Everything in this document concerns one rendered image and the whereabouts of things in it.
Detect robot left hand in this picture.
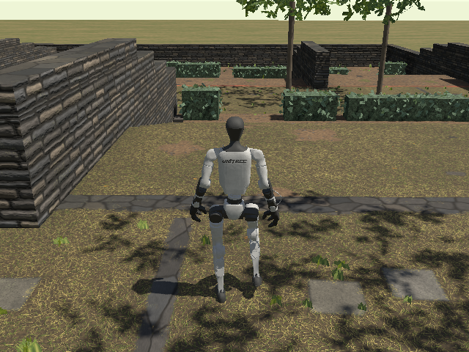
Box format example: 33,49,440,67
190,204,207,222

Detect humanoid robot head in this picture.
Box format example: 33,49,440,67
222,117,248,152

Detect robot left shin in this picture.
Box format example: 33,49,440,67
213,246,224,293

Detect robot right forearm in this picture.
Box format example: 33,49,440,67
262,178,278,212

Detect robot right hand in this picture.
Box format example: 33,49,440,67
262,210,280,227

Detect robot left forearm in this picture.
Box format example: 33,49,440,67
192,177,207,208

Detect robot right upper arm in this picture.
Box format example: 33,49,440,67
250,148,270,190

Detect robot left upper arm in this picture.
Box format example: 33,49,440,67
199,148,220,188

